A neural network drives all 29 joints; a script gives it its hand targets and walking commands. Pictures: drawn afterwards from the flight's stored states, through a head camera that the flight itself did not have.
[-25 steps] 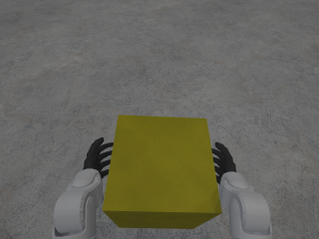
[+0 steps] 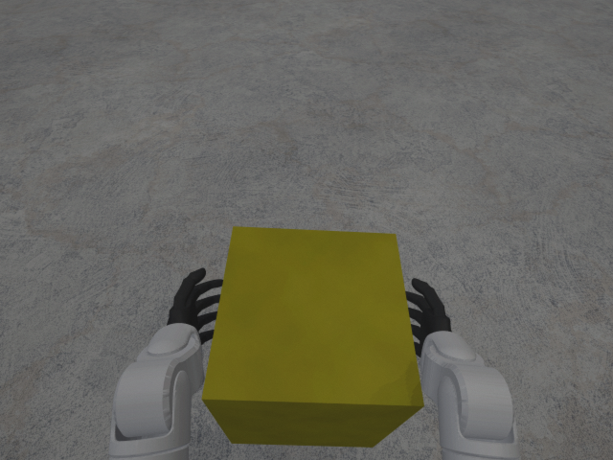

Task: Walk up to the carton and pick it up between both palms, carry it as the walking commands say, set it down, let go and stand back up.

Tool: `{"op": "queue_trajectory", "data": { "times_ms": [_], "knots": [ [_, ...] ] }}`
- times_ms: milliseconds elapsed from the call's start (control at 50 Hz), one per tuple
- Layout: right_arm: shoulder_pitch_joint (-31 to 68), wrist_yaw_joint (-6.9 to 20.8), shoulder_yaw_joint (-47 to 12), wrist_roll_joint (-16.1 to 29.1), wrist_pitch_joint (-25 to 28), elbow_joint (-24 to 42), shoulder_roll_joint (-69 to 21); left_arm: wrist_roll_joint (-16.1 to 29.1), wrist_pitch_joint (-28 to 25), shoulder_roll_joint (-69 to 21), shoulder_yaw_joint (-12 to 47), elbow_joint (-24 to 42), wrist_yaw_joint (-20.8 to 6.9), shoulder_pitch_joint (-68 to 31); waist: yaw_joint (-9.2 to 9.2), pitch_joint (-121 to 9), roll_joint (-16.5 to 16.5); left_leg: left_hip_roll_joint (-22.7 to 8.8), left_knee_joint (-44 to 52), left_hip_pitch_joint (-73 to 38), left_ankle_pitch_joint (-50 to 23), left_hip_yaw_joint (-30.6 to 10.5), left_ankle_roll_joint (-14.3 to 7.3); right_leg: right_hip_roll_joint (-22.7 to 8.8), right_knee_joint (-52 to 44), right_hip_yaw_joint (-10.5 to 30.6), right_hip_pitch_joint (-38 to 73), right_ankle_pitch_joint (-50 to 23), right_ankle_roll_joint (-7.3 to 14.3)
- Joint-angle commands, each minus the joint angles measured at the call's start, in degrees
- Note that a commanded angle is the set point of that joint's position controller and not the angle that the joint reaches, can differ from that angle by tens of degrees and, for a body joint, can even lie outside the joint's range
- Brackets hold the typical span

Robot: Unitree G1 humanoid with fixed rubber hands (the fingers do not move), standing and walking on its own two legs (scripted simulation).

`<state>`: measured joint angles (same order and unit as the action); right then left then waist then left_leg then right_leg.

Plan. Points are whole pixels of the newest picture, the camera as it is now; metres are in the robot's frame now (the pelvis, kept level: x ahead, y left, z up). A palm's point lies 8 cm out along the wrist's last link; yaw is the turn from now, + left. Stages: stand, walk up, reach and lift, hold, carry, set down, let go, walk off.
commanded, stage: carry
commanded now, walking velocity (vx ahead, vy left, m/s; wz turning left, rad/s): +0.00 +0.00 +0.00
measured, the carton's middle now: (308, 345) +0.28 +0.00 +0.00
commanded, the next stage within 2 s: hold in 1.92 s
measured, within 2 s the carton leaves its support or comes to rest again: neither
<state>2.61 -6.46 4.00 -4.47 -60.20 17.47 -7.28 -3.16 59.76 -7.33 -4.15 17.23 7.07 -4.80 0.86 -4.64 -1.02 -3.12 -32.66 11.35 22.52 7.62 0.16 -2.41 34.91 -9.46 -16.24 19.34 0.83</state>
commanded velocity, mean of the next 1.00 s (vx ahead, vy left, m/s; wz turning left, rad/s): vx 0.00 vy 0.00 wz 0.00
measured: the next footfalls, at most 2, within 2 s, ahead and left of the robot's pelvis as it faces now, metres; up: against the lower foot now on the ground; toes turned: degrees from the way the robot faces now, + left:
none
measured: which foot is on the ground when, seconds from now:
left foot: down 0.00-1.00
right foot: down 0.00-1.00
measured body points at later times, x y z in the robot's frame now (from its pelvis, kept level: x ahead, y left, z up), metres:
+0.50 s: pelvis -0.03 +0.00 +0.00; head -0.01 -0.01 +0.45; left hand +0.26 +0.14 +0.05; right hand +0.25 -0.16 +0.03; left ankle -0.09 +0.10 -0.73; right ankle -0.05 -0.10 -0.73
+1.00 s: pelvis -0.07 -0.01 +0.00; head -0.08 -0.01 +0.45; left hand +0.22 +0.14 +0.05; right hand +0.21 -0.16 +0.04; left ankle -0.09 +0.10 -0.73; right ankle -0.05 -0.10 -0.73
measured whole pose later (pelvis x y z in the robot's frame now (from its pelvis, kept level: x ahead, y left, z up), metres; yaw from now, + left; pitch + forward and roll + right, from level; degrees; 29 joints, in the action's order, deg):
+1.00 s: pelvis -0.07 -0.01 +0.00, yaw +0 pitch +1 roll +0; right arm 5.9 -5.3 6.2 -6.7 -52.3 3.6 -7.4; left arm -5.8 51.4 -7.5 -6.5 3.1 5.2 -7.9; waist 0.2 -3.8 -0.3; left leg -2.9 -29.9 12.5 18.3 8.4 0.0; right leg -3.2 31.2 -10.8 -16.8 15.4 2.3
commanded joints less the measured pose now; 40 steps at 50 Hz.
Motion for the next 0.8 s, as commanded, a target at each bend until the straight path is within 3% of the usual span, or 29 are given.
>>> {"op": "queue_trajectory", "data": {
  "times_ms": [0, 80, 300, 440, 780],
  "knots": [
    [26.66, 8.44, -32.80, 13.91, 3.20, 8.40, -45.84, 12.93, -2.42, -45.87, 34.39, 6.39, -9.64, -23.38, -0.34, -18.89, -0.23, -6.66, -0.24, -7.94, -49.12, -4.39, -1.52, -5.53, -0.59, 3.79, 8.13, -36.52, 1.03],
    [27.71, 8.90, -32.96, 14.08, 4.14, 8.08, -46.60, 12.72, -3.46, -46.37, 34.12, 5.88, -9.90, -24.21, -0.38, -19.56, 0.74, -6.02, -0.22, -7.24, -45.20, -3.97, -1.08, -6.59, 0.22, 4.18, 9.62, -41.50, 1.45],
    [28.70, 9.89, -32.28, 13.10, 7.28, 6.06, -46.51, 11.55, -6.57, -46.04, 33.01, 3.75, -10.93, -25.37, -0.53, -20.95, 0.76, -6.40, -0.04, -7.72, -42.25, -4.11, -1.38, -7.48, -0.72, 4.59, 10.57, -38.89, 1.71],
    [29.31, 9.65, -32.11, 13.43, 8.11, 6.94, -46.11, 11.83, -7.32, -45.81, 32.69, 4.46, -10.86, -25.95, -0.54, -20.61, 1.14, -6.51, 1.47, -6.88, -37.23, -4.29, -1.68, -7.75, -2.34, 4.94, 10.17, -33.46, 1.73],
    [31.82, 9.85, -28.61, 11.38, 9.29, -0.51, -44.40, 9.63, -8.40, -44.28, 28.89, -3.36, -11.20, -28.25, -0.54, -16.23, 1.51, -5.84, 6.12, -2.02, -20.92, -5.03, -1.59, -8.04, -7.37, 6.00, 7.68, -21.31, 1.31]
  ]
}}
